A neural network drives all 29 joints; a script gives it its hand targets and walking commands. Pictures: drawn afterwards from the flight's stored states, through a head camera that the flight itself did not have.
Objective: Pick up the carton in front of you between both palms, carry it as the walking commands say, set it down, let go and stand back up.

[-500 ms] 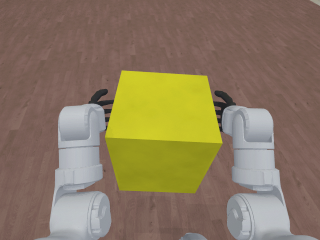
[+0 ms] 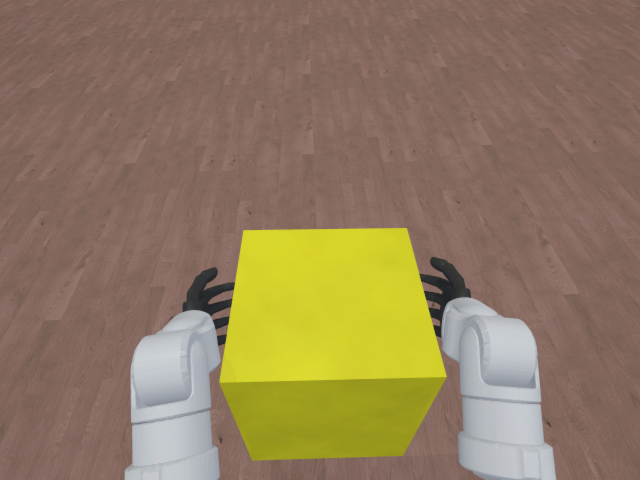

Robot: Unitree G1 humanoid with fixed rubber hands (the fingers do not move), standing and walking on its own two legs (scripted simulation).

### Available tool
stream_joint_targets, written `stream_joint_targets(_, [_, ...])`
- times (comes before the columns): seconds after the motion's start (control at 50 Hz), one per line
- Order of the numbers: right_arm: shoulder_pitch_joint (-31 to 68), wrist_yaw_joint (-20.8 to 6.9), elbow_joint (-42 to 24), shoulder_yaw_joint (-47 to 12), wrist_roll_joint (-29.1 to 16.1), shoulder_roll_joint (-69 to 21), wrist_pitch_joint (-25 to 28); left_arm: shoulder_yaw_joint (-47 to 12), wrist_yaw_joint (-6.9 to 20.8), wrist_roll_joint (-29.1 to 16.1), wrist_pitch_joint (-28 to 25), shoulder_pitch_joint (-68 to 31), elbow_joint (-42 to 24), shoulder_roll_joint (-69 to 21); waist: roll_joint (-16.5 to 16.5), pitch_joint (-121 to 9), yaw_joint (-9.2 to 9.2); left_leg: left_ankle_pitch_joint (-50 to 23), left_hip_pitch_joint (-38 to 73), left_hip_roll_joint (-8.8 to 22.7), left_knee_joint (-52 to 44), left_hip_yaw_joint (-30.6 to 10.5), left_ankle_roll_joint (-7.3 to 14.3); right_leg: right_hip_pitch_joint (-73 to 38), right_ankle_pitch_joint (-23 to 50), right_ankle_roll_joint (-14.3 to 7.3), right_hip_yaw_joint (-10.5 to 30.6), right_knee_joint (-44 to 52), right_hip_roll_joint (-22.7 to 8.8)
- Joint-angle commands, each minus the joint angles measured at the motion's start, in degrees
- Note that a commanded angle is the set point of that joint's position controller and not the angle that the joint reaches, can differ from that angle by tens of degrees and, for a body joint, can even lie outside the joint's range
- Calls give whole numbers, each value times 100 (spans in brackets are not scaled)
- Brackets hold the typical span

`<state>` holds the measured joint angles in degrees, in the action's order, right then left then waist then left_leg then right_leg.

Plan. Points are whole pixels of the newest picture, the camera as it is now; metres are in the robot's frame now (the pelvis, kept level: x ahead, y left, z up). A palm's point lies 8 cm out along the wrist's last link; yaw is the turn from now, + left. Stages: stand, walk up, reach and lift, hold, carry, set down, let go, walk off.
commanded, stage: carry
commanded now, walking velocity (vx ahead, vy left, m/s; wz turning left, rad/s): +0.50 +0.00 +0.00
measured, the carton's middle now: (326, 348) +0.31 +0.01 +0.00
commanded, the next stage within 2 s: none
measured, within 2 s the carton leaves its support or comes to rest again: neither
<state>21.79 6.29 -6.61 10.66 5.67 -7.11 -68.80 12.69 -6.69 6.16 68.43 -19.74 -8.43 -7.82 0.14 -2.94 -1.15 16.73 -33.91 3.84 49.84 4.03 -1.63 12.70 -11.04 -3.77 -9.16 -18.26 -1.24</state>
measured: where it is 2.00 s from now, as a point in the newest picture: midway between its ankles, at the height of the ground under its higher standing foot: (328, 249)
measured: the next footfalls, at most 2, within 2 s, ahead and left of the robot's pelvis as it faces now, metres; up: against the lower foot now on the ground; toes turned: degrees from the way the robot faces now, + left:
left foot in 0.22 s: +0.33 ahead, +0.12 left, +0.00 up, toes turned +9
right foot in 0.74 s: +0.66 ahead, -0.11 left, +0.00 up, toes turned -13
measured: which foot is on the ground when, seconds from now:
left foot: up 0.00-0.20, down 0.22-0.76, up 0.78-1.00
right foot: down 0.00-0.24, up 0.26-0.72, down 0.74-1.00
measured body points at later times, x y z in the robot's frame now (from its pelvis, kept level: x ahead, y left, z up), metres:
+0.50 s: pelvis +0.31 +0.05 +0.00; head +0.28 +0.06 +0.45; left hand +0.59 +0.18 +0.08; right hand +0.57 -0.12 +0.08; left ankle +0.29 +0.12 -0.75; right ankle +0.39 -0.12 -0.69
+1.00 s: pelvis +0.63 -0.02 +0.00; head +0.63 -0.04 +0.45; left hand +0.90 +0.13 +0.06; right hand +0.91 -0.17 +0.06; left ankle +0.68 +0.13 -0.69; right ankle +0.62 -0.10 -0.75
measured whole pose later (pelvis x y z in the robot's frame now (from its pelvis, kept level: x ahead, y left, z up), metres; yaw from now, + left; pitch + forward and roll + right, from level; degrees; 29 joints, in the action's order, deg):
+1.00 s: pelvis +0.63 -0.02 +0.00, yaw +0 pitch +4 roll +1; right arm 7.0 4.8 -18.0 4.5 7.1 -7.4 -68.2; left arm 5.6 -4.5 6.0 67.1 -6.1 -17.6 -7.4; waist 1.1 -5.1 -1.4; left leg 12.0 -34.3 6.8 51.9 4.9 -0.5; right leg 11.6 -10.1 -3.3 -13.2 -17.2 -2.2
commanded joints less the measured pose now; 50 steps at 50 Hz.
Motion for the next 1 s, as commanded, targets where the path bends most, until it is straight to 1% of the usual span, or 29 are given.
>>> stream_joint_targets(0.0, [2666, -1199, -1023, -4320, -2006, -5945, 195, -4440, 1658, -2517, -33, -3141, -1093, -5684, -798, -2197, -24, -586, -388, -13, -925, 236, -41, -2354, 2454, -404, 999, 434, -1294])
stream_joint_targets(0.06, [1830, -1241, -1244, -4443, -1871, -5606, 109, -4593, 1711, -2367, 8, -2175, -1192, -5334, -837, -1876, -35, -1196, -151, -120, -1594, 432, 43, -2260, 2784, -324, 713, 432, -1224])
stream_joint_targets(0.12, [1355, -1367, -1337, -4465, -1955, -5428, -48, -4525, 1726, -2271, 120, -1620, -1230, -5107, -934, -1483, -50, -1597, 302, -203, -2258, 590, 170, -2123, 3044, -187, 457, 326, -1142])
stream_joint_targets(0.16, [1337, -1437, -1320, -4434, -2018, -5237, -145, -4553, 1726, -2269, 201, -1605, -1259, -4923, -875, -1477, 11, -1639, 1227, -385, -2667, 898, 294, -1857, 3419, 3, 181, -350, -1071])
stream_joint_targets(0.18, [1255, -1464, -1237, -4387, -2031, -5146, -188, -4575, 1721, -2272, 247, -1619, -1272, -4825, -698, -1704, 89, -1328, 2220, -546, -2691, 1107, 336, -1400, 3285, 129, -62, -1063, -892])
stream_joint_targets(0.2, [1205, -1492, -1162, -4334, -2036, -5049, -228, -4574, 1714, -2268, 290, -1675, -1252, -4691, -435, -1984, 194, -838, 3436, -124, -2503, 621, 414, -476, 2339, 284, -131, -1983, -775])
stream_joint_targets(0.22, [1255, -1515, -1062, -4226, -1972, -4849, -250, -4617, 1700, -2314, 361, -1851, -1297, -4704, 803, -2442, 243, 127, 4669, 1481, -2804, -1884, 1079, 1112, 702, 550, -40, -3752, -317])
stream_joint_targets(0.24, [1195, -1522, -853, -4202, -2016, -4931, -242, -4629, 1709, -2325, 398, -1953, -1317, -4664, 1770, -2327, 261, -66, 5100, 2070, -3578, -3552, 1593, 2552, -1605, 542, 308, -4827, 300])
stream_joint_targets(0.26, [1305, -1543, -943, -4218, -2091, -5054, -232, -4650, 1715, -2348, 388, -2102, -1239, -4787, 1315, -2079, 226, -436, 4776, 2029, -3548, -3143, 1594, 2924, -1716, 381, 788, -5448, -71])
stream_joint_targets(0.28, [1415, -1561, -968, -4282, -2168, -5240, -210, -4650, 1726, -2369, 353, -2141, -1188, -4927, 848, -1983, 224, -694, 4301, 1857, -3509, -2684, 1484, 2895, -1512, 284, 883, -5548, -311])
stream_joint_targets(0.3, [1553, -1584, -1062, -4345, -2239, -5403, -178, -4676, 1731, -2383, 303, -2128, -1163, -5091, 319, -1789, 197, -623, 3735, 1746, -3642, -2156, 1241, 2734, -1102, 275, 947, -5219, -556])
stream_joint_targets(0.32, [1675, -1609, -1111, -4422, -2298, -5533, -145, -4686, 1731, -2366, 254, -2088, -1118, -5214, 200, -1708, 160, -315, 3257, 1621, -3871, -1710, 1052, 2472, -760, 303, 990, -4783, -698])
stream_joint_targets(0.34, [1711, -1633, -1113, -4476, -2329, -5606, -106, -4717, 1718, -2333, 210, -2051, -1120, -5278, 346, -1681, 153, -94, 3002, 1477, -4025, -1333, 945, 2271, -534, 343, 845, -4480, -681])
stream_joint_targets(0.38, [1607, -1670, -1116, -4503, -2366, -5600, -51, -4767, 1678, -2275, 131, -1872, -1059, -5411, 618, -1582, 151, 120, 2788, 1316, -4270, -866, 897, 2162, -250, 438, 633, -3867, -660])
stream_joint_targets(0.46, [1527, -1706, -1301, -4540, -2400, -5380, -15, -4758, 1587, -2171, 59, -1707, -1148, -5305, 602, -1298, 186, -259, 3130, 1178, -4449, -440, 973, 2513, 424, 608, 346, -2566, -642])
stream_joint_targets(0.54, [1323, -1655, -1385, -4431, -2320, -5065, -110, -4716, 1534, -2172, 164, -1576, -1278, -5027, 637, -1027, 214, -1114, 3481, 1028, -4314, -52, 900, 2501, 967, 563, 79, -1788, -510])
stream_joint_targets(0.64, [1170, -1596, -1197, -4310, -2163, -4899, -239, -4655, 1568, -2210, 321, -1579, -1242, -4782, 798, -642, 236, -2211, 3905, 1042, -3952, 209, 784, 2149, 1017, 319, -153, -1025, -372])
stream_joint_targets(0.68, [1231, -1590, -1173, -4328, -2154, -4922, -256, -4616, 1592, -2226, 339, -1576, -1185, -4772, 908, -818, 187, -3371, 3904, 974, -3249, 443, 650, 1276, 691, 208, -467, -766, -99])
stream_joint_targets(0.7, [1252, -1586, -1176, -4354, -2157, -4935, -261, -4588, 1607, -2229, 331, -1491, -1103, -4797, 755, -1117, 85, -3829, 3651, 784, -2357, 751, 503, 287, 460, 199, -734, -569, 188])
stream_joint_targets(0.72, [1245, -1582, -1182, -4378, -2159, -4913, -260, -4543, 1627, -2219, 309, -1418, -1021, -4819, 413, -1604, -11, -3239, 2866, 585, -1223, 862, 312, -1064, 165, 181, -360, -668, -83])
stream_joint_targets(0.74, [1382, -1574, -1308, -4460, -2203, -4990, -283, -4486, 1656, -2165, 259, -1428, -918, -4778, -800, -2286, -90, -1791, 1111, 124, 619, 723, 13, -2618, -874, -463, 2172, -335, -1704])
stream_joint_targets(0.76, [1530, -1595, -1404, -4512, -2243, -5020, -272, -4503, 1671, -2224, 185, -1392, -789, -4962, -1985, -2382, -68, 897, -189, -591, 1871, 344, -40, -3093, -285, -939, 3958, 480, -2361])
stream_joint_targets(0.78, [1615, -1604, -1344, -4578, -2286, -5224, -198, -4541, 1686, -2289, 136, -1475, -974, -5149, -1479, -2227, -19, 1017, -614, -261, 2577, -280, 144, -2945, 577, -916, 3425, 356, -2318])
stream_joint_targets(0.8, [1631, -1622, -1390, -4609, -2307, -5394, -118, -4602, 1702, -2337, 73, -1548, -1052, -5370, -976, -2245, -20, 815, -678, 5, 2677, -413, 290, -2630, 1078, -803, 2868, 191, -2143])
stream_joint_targets(0.82, [1629, -1628, -1420, -4654, -2315, -5532, -45, -4665, 1716, -2373, 7, -1652, -1159, -5533, -406, -2121, 9, 452, -554, 264, 2335, -468, 336, -2136, 1086, -585, 2338, 213, -1998])
stream_joint_targets(0.84, [1581, -1620, -1458, -4702, -2297, -5598, 26, -4708, 1728, -2394, -54, -1703, -1244, -5633, -286, -2042, 39, 146, -379, 404, 1891, -477, 324, -1750, 796, -403, 1944, 398, -1875])
stream_joint_targets(0.88, [1389, -1585, -1465, -4747, -2263, -5777, 127, -4761, 1746, -2446, -130, -1643, -1352, -5660, -592, -1984, 41, -205, -70, 385, 1282, -237, 257, -1375, 265, -275, 1384, 706, -1696])
stream_joint_targets(0.92, [1146, -1535, -1474, -4750, -2167, -5757, 197, -4797, 1783, -2474, -160, -1446, -1405, -5573, -743, -1815, 32, -393, -118, 396, 629, -65, 146, -1262, 9, -346, 1073, 960, -1619])
stream_joint_targets(0.98, [960, -1478, -1554, -4745, -2089, -5616, 213, -4825, 1812, -2494, -152, -1332, -1524, -5344, -682, -1476, 30, -832, -320, 358, -487, 191, 30, -1407, 367, -428, 727, 1090, -1493])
